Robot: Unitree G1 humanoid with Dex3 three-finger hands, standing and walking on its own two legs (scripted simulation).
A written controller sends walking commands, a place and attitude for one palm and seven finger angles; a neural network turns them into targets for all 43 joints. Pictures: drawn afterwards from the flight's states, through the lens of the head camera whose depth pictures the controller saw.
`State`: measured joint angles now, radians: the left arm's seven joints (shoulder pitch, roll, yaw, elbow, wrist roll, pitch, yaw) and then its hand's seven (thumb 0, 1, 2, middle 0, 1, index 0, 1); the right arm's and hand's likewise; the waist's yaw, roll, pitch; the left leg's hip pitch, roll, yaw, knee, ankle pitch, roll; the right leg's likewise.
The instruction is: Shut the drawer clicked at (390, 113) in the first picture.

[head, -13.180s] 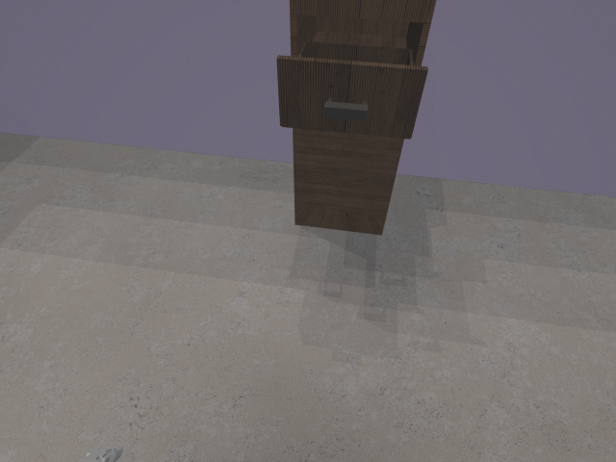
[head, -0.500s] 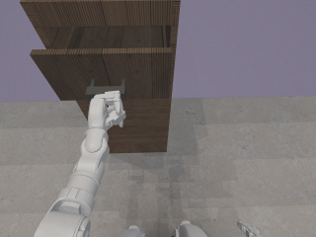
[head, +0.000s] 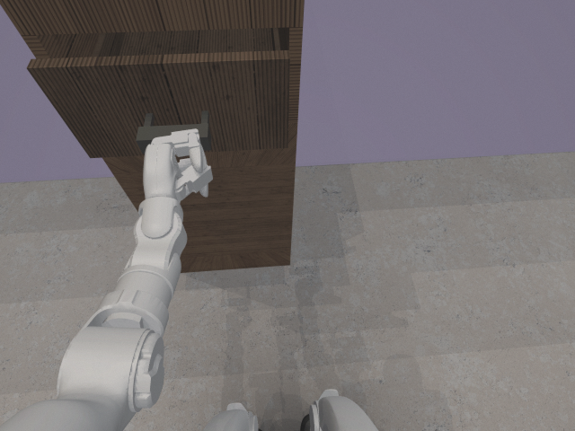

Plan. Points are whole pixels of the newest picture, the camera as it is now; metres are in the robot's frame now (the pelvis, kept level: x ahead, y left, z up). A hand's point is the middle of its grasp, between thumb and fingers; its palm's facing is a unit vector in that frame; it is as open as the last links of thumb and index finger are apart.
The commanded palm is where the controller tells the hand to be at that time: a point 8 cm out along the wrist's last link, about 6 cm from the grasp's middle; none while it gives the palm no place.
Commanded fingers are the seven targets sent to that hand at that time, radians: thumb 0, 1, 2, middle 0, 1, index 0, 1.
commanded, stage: push the drawer shut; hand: left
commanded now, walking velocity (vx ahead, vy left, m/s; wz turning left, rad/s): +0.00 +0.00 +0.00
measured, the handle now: (176, 128) +0.55 +0.14 +0.07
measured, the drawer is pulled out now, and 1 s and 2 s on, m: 0.07 0.00 0.00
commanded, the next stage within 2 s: pull the fist back off the drawer in 0.86 s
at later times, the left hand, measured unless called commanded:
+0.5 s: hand (207, 134) +0.53 +0.09 +0.07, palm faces +0.04 -1.00 -0.05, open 3.3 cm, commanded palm +0.52 +0.14 +0.08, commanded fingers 0.00 0.90 0.90 -1.40 -1.60 -1.40 -1.60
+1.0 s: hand (201, 132) +0.54 +0.10 +0.07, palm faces +0.04 -1.00 -0.06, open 3.0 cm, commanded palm +0.56 +0.14 +0.08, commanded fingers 0.00 0.90 0.90 -1.40 -1.60 -1.40 -1.60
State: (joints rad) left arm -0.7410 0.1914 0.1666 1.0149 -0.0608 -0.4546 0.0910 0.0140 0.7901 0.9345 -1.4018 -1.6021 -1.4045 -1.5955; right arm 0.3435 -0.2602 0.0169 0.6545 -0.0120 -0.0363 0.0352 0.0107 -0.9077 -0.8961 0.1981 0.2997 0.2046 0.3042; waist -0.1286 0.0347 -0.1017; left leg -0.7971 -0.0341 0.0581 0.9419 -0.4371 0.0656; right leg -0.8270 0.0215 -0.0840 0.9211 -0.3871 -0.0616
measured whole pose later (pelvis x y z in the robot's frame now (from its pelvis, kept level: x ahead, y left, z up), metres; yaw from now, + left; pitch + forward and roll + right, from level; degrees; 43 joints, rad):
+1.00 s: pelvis -0.01 +0.02 -0.01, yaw +0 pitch +23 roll -3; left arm -1.11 0.38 0.26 1.35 0.02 -0.47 0.11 0.00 0.63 0.99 -1.40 -1.60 -1.40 -1.60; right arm 0.43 -0.28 0.05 0.67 -0.05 -0.04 0.05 0.01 -0.91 -0.90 0.20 0.30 0.21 0.30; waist -0.26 0.05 -0.11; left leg -1.00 -0.03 0.03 1.03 -0.44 0.08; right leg -0.99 0.02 -0.12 0.95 -0.37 -0.05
